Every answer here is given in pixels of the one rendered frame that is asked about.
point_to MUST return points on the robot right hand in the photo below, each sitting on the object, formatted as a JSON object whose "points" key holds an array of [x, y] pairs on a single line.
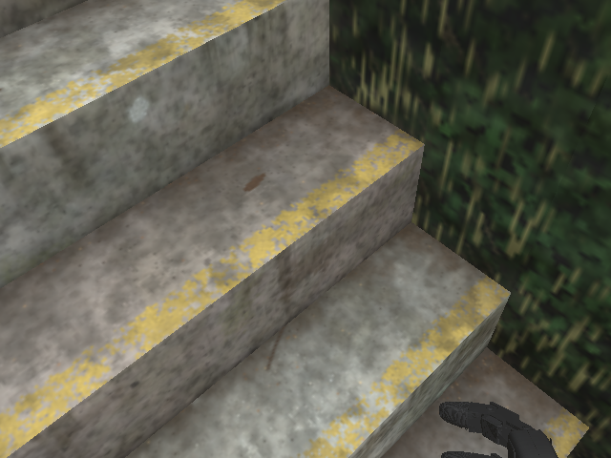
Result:
{"points": [[500, 425]]}

